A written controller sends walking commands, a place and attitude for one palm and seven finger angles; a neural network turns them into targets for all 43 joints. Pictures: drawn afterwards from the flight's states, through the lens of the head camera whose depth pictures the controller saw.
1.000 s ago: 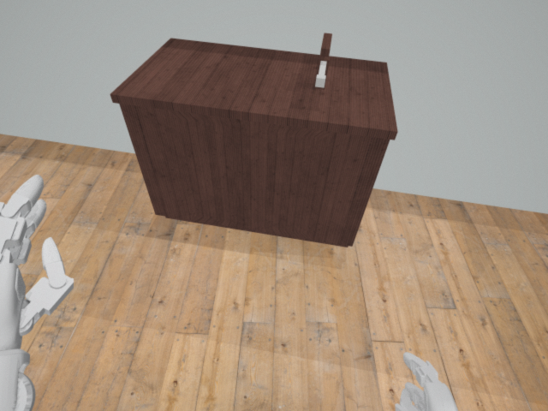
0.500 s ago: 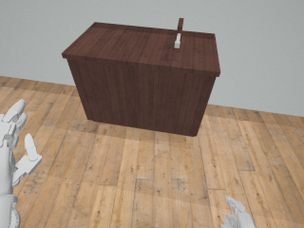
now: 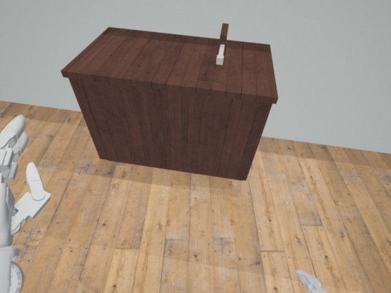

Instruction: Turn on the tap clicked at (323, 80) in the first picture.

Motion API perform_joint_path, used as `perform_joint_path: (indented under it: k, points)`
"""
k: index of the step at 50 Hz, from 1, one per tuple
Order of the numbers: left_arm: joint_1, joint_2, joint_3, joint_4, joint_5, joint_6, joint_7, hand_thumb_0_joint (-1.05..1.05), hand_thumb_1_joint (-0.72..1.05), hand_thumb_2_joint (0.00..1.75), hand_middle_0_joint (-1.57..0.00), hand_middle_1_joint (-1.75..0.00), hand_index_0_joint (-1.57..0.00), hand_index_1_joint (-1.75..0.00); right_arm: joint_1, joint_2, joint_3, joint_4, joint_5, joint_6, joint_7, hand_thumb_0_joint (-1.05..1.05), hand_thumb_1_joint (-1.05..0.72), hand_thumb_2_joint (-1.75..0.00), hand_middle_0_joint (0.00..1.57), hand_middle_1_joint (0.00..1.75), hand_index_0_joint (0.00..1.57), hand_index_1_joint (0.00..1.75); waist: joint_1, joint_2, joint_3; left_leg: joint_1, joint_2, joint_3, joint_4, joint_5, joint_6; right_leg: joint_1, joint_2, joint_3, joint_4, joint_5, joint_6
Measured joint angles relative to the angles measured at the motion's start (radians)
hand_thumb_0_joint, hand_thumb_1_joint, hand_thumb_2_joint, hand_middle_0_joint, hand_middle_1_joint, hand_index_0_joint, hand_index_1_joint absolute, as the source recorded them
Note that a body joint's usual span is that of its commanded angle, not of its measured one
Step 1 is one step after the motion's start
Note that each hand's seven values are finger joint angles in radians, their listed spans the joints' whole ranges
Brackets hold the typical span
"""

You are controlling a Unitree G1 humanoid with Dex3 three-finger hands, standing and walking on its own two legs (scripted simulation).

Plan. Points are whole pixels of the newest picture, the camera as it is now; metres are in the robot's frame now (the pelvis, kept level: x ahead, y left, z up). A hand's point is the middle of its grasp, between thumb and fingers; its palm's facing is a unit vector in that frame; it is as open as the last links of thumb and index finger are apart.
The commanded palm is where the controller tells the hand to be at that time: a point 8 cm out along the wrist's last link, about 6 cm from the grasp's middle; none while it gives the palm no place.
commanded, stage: walk to a spot facing it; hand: left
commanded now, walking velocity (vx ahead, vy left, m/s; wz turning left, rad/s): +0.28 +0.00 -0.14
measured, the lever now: (219, 60) +0.95 -0.05 +0.03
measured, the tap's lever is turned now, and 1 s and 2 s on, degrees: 0 0 0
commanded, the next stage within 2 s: turn to face it in 0.10 s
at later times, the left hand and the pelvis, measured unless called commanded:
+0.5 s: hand (142, 132) +0.36 +0.13 +0.17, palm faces +0.22 -0.86 -0.47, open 7.4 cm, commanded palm +0.30 +0.19 +0.19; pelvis +0.09 -0.06 -0.01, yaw -11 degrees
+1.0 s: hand (154, 116) +0.40 +0.11 +0.18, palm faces +0.08 -0.92 -0.39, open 7.4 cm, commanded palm +0.36 +0.16 +0.19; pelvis +0.11 -0.04 +0.01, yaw -23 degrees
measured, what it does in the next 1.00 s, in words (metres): walks ahead, turning right: right foot, then left foot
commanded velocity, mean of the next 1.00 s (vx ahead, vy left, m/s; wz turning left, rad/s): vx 0.04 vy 0.00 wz -0.36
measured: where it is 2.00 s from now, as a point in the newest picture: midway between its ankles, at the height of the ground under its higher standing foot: outside the picture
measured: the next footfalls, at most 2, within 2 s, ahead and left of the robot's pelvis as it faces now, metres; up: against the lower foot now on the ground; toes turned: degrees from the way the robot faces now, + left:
right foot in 0.36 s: +0.19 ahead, -0.13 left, +0.00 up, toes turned -16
left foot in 0.82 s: +0.19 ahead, +0.06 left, +0.00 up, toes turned -14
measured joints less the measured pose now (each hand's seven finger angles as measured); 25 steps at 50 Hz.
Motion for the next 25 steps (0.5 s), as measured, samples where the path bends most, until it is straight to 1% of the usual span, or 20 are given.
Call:
perform_joint_path:
  k: [1, 2, 4, 6, 8, 10, 13, 15, 17, 18, 19, 20, 21, 22, 23, 25]
  points:
    - [0.011, 0.009, 0.011, -0.019, -0.006, -0.004, 0.002, 0.02, 0.89, 0.9, -0.21, -0.31, -0.21, -0.3, 0.0, -0.004, -0.003, -0.014, 0.001, -0.003, -0.003, 0.02, -0.9, -0.9, 0.2, 0.3, 0.2, 0.3, 0.0, 0.0, 0.006, 0.026, 0.002, 0.009, -0.068, 0.067, 0.004, -0.001, 0.001, 0.005, 0.024, -0.018, 0.007]
    - [0.017, 0.02, 0.026, -0.028, -0.012, -0.009, 0.005, 0.02, 0.89, 0.9, -0.21, -0.31, -0.21, -0.3, -0.008, 0.0, -0.007, -0.021, 0.002, -0.006, -0.007, 0.02, -0.9, -0.9, 0.2, 0.3, 0.2, 0.3, 0.003, -0.011, 0.014, 0.035, -0.001, 0.025, -0.068, 0.109, 0.007, -0.015, -0.005, 0.015, 0.072, -0.039, 0.006]
    - [0.019, 0.03, 0.047, -0.01, -0.016, -0.016, 0.009, 0.02, 0.89, 0.9, -0.21, -0.31, -0.21, -0.3, -0.028, 0.016, -0.013, -0.022, 0.004, -0.01, -0.01, 0.02, -0.9, -0.9, 0.2, 0.3, 0.2, 0.3, 0.008, -0.019, 0.017, 0.051, 0.002, 0.052, -0.047, 0.08, 0.01, -0.075, -0.006, 0.016, 0.249, -0.124, 0.005]
    - [0.006, 0.03, 0.047, 0.019, -0.013, -0.005, 0.007, 0.02, 0.89, 0.9, -0.21, -0.31, -0.21, -0.3, -0.038, 0.036, -0.013, -0.019, 0.005, -0.022, -0.008, 0.02, -0.9, -0.9, 0.2, 0.3, 0.2, 0.3, 0.001, -0.005, 0.013, 0.076, 0.012, 0.055, -0.068, 0.058, 0.009, -0.142, -0.005, -0.011, 0.403, -0.138, 0.008]
    - [-0.007, 0.026, 0.038, 0.028, -0.009, 0.008, 0.004, 0.02, 0.89, 0.9, -0.21, -0.3, -0.2, -0.3, -0.043, 0.054, -0.005, -0.017, 0.008, -0.033, -0.002, 0.01, -0.9, -0.9, 0.2, 0.3, 0.2, 0.3, 0.002, 0.009, 0.012, 0.107, 0.026, 0.058, -0.113, 0.066, 0.0, -0.196, -0.013, -0.043, 0.457, -0.114, 0.017]
    - [-0.004, 0.019, 0.028, 0.016, -0.006, 0.017, -0.002, 0.02, 0.89, 0.9, -0.21, -0.3, -0.2, -0.3, -0.044, 0.069, 0.006, -0.021, 0.007, -0.04, 0.006, 0.01, -0.9, -0.9, 0.2, 0.3, 0.2, 0.3, 0.004, 0.021, 0.014, 0.139, 0.042, 0.066, -0.157, 0.076, -0.01, -0.228, -0.027, -0.076, 0.416, -0.072, 0.022]
    - [0.019, 0.02, 0.021, -0.006, -0.004, 0.021, -0.01, 0.02, 0.9, 0.9, -0.21, -0.3, -0.2, -0.3, -0.041, 0.084, 0.022, -0.037, 0.005, -0.045, 0.011, 0.01, -0.9, -0.9, 0.2, 0.3, 0.2, 0.3, 0.003, 0.039, 0.025, 0.182, 0.065, 0.08, -0.194, 0.072, -0.032, -0.223, -0.036, -0.116, 0.247, -0.006, 0.026]
    - [0.03, 0.032, 0.027, -0.01, -0.004, 0.022, -0.016, 0.02, 0.9, 0.9, -0.21, -0.3, -0.2, -0.3, -0.039, 0.089, 0.028, -0.048, 0.004, -0.045, 0.013, 0.01, -0.9, -0.9, 0.2, 0.3, 0.2, 0.3, 0.007, 0.051, 0.038, 0.203, 0.084, 0.092, -0.185, 0.051, -0.051, -0.196, -0.026, -0.139, 0.129, 0.037, 0.026]
    - [0.024, 0.056, 0.039, -0.009, -0.005, 0.026, -0.023, 0.02, 0.89, 0.9, -0.21, -0.3, -0.2, -0.3, -0.038, 0.087, 0.027, -0.061, 0.006, -0.044, 0.016, 0.01, -0.9, -0.9, 0.2, 0.3, 0.2, 0.3, 0.01, 0.064, 0.052, 0.198, 0.11, 0.096, -0.113, -0.001, -0.07, -0.147, -0.007, -0.168, 0.013, 0.095, 0.023]
    - [0.013, 0.076, 0.048, -0.011, -0.004, 0.028, -0.026, 0.02, 0.89, 0.9, -0.21, -0.3, -0.2, -0.3, -0.038, 0.087, 0.024, -0.067, 0.008, -0.044, 0.019, 0.01, -0.9, -0.9, 0.2, 0.3, 0.2, 0.3, 0.008, 0.058, 0.058, 0.17, 0.118, 0.098, -0.031, -0.034, -0.068, -0.123, -0.005, -0.166, -0.029, 0.161, 0.005]
    - [-0.011, 0.077, 0.051, -0.006, -0.001, 0.026, -0.029, 0.02, 0.89, 0.9, -0.21, -0.3, -0.2, -0.3, -0.054, 0.077, 0.018, -0.06, 0.01, -0.04, 0.023, 0.01, -0.9, -0.9, 0.2, 0.3, 0.2, 0.3, 0.013, 0.066, 0.071, 0.12, 0.127, 0.077, 0.096, -0.069, -0.057, -0.138, 0.004, -0.167, 0.006, 0.164, -0.03]
    - [-0.033, 0.067, 0.052, -0.001, -0.003, 0.023, -0.031, 0.02, 0.89, 0.9, -0.21, -0.3, -0.21, -0.3, -0.079, 0.063, 0.012, -0.047, 0.01, -0.033, 0.027, 0.01, -0.9, -0.9, 0.2, 0.3, 0.2, 0.3, 0.017, 0.074, 0.088, 0.063, 0.116, 0.035, 0.233, -0.106, -0.053, -0.154, 0.013, -0.163, 0.048, 0.137, -0.062]
    - [-0.046, 0.054, 0.053, 0.001, -0.007, 0.023, -0.031, 0.02, 0.89, 0.9, -0.21, -0.31, -0.21, -0.3, -0.104, 0.052, 0.004, -0.035, 0.009, -0.023, 0.033, 0.01, -0.9, -0.9, 0.2, 0.3, 0.2, 0.3, 0.021, 0.075, 0.101, 0.009, 0.094, -0.002, 0.35, -0.132, -0.055, -0.163, 0.021, -0.153, 0.071, 0.112, -0.084]
    - [-0.047, 0.042, 0.054, -0.002, -0.012, 0.024, -0.03, 0.02, 0.89, 0.9, -0.21, -0.31, -0.21, -0.3, -0.125, 0.041, -0.002, -0.027, 0.009, -0.012, 0.039, 0.01, -0.9, -0.9, 0.2, 0.3, 0.2, 0.3, 0.021, 0.071, 0.111, -0.038, 0.071, -0.027, 0.441, -0.133, -0.059, -0.165, 0.028, -0.14, 0.076, 0.098, -0.096]
    - [-0.039, 0.032, 0.055, -0.01, -0.016, 0.023, -0.029, 0.02, 0.89, 0.9, -0.21, -0.31, -0.21, -0.3, -0.141, 0.032, -0.007, -0.024, 0.009, -0.002, 0.044, 0.01, -0.9, -0.9, 0.2, 0.3, 0.2, 0.3, 0.017, 0.066, 0.117, -0.079, 0.055, -0.043, 0.506, -0.116, -0.064, -0.162, 0.035, -0.129, 0.068, 0.095, -0.102]
    - [-0.004, 0.024, 0.053, -0.034, -0.022, 0.017, -0.027, 0.02, 0.89, 0.9, -0.21, -0.31, -0.21, -0.3, -0.155, 0.018, -0.014, -0.031, 0.007, 0.01, 0.047, 0.01, -0.9, -0.9, 0.2, 0.3, 0.2, 0.3, 0.005, 0.056, 0.12, -0.145, 0.037, -0.058, 0.562, -0.073, -0.072, -0.152, 0.047, -0.111, 0.037, 0.112, -0.099]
